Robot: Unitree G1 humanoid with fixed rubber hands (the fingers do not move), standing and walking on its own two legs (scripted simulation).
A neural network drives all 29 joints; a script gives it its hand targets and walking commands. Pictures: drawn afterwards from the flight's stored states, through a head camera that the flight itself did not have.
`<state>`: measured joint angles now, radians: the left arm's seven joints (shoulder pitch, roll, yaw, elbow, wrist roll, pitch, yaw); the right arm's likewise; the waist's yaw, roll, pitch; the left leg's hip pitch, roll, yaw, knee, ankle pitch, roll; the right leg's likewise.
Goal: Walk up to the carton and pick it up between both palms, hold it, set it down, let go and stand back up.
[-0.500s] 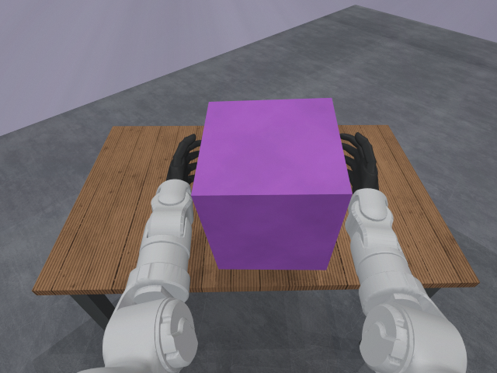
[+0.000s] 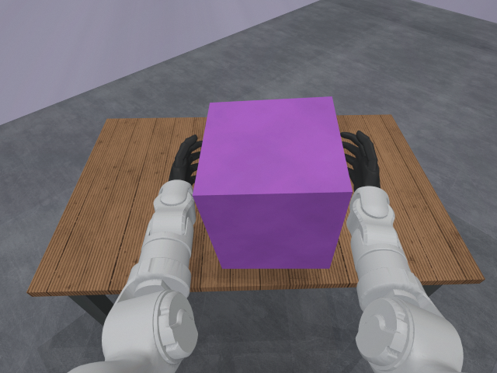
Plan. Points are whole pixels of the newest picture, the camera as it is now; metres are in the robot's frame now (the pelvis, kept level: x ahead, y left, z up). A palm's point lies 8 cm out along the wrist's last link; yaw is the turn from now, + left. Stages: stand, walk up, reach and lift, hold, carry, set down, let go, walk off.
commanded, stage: set down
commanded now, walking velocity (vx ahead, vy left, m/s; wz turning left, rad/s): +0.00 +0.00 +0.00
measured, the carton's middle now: (272, 189) +0.43 -0.01 +0.05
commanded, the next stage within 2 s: none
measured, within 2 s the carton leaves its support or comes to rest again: rests again in 0.96 s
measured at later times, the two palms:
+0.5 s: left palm (193, 179) +0.44 +0.13 +0.07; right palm (367, 184) +0.41 -0.17 +0.09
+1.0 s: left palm (198, 186) +0.45 +0.13 +0.04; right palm (362, 194) +0.42 -0.17 +0.05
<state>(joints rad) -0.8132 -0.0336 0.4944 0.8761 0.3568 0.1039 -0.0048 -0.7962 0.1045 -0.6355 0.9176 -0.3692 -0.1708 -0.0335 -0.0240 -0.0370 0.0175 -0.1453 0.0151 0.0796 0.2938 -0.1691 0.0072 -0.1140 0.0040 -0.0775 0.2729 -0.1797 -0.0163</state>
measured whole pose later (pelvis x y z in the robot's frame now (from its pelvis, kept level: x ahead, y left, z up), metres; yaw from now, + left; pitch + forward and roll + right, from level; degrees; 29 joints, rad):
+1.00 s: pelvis +0.01 +0.00 -0.01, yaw -2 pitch +14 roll +0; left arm -0.89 0.02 0.55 1.13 0.35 -0.12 0.02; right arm -0.83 0.13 -0.75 0.96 -0.52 -0.24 -0.04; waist -0.03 -0.01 -0.09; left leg -0.41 0.03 0.12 0.33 -0.17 0.01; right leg -0.40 0.00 -0.08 0.33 -0.18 -0.02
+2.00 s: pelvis +0.00 +0.00 +0.00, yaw -2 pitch +14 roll +0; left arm -0.91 -0.04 0.67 1.03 0.49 -0.12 -0.02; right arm -0.81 0.16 -0.81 0.84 -0.58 -0.21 0.01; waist -0.02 -0.02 -0.04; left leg -0.40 0.03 0.12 0.31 -0.15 0.02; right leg -0.39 0.00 -0.09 0.32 -0.17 -0.02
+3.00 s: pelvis -0.02 +0.00 -0.03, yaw -3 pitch +25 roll -2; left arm -1.19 0.26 -0.01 1.66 -0.18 -0.32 0.06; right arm -1.07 -0.16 -0.12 1.44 0.15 -0.25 -0.10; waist -0.05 0.00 -0.25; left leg -0.78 0.06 0.07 0.60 -0.25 0.00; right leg -0.74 0.02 -0.10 0.52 -0.21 -0.03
